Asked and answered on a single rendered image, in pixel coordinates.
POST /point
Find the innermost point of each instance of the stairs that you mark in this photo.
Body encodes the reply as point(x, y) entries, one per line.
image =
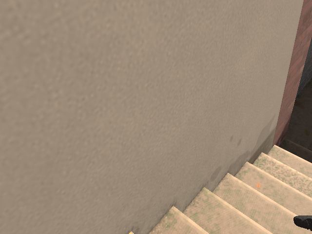
point(262, 198)

